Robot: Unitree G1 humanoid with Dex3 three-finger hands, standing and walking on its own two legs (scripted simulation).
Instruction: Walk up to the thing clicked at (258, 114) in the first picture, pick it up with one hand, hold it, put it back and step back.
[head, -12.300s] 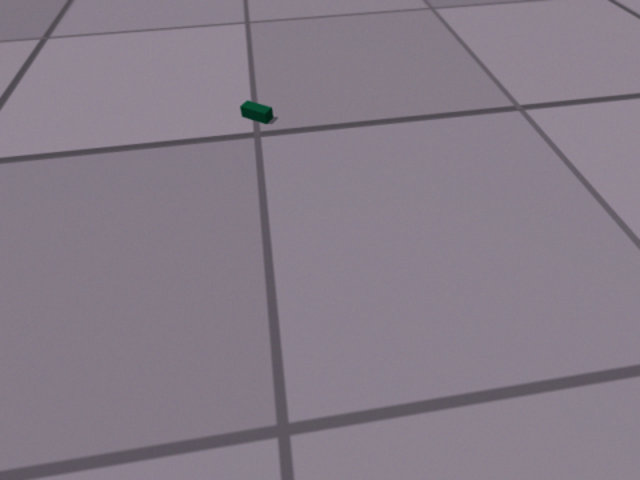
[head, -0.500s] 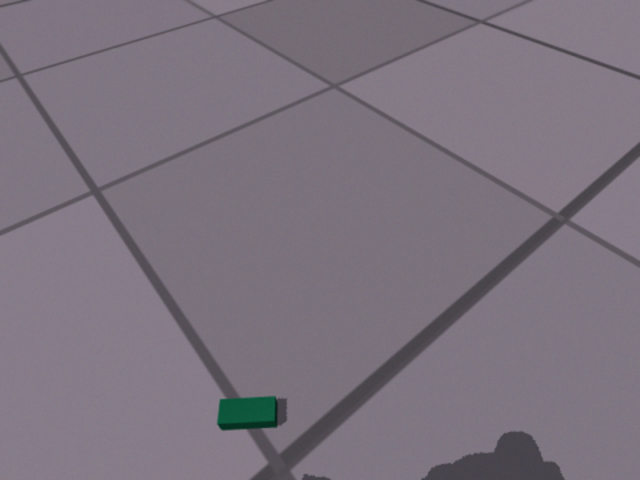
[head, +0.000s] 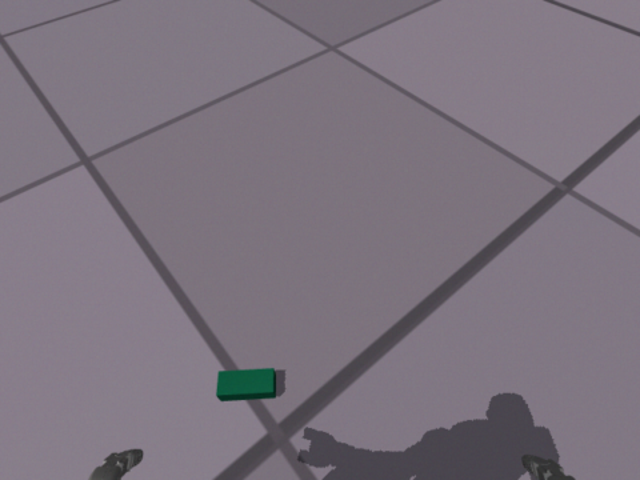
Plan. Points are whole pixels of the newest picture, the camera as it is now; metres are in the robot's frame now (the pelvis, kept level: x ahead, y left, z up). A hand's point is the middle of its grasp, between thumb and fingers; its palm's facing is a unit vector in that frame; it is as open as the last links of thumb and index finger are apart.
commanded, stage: rise first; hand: left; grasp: from above
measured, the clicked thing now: (247, 384) +0.45 +0.25 -0.74
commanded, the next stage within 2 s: none
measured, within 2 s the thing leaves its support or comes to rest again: neither
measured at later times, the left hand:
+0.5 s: hand out of the picture +0.15 +0.26 -0.20, palm faces -0.10 -0.89 -0.43, open 13.9 cm
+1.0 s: hand out of the picture +0.13 +0.27 -0.25, palm faces -0.22 -0.83 -0.51, open 14.2 cm
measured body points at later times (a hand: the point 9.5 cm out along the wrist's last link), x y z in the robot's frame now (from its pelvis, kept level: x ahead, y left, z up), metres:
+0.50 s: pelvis +0.00 +0.01 -0.07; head +0.08 +0.02 +0.38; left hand +0.15 +0.31 -0.18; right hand +0.14 -0.25 -0.16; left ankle +0.02 +0.13 -0.74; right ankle -0.01 -0.11 -0.74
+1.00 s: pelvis -0.02 +0.02 -0.12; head +0.10 +0.03 +0.32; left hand +0.14 +0.31 -0.22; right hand +0.16 -0.23 -0.20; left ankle +0.02 +0.13 -0.74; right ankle -0.01 -0.11 -0.74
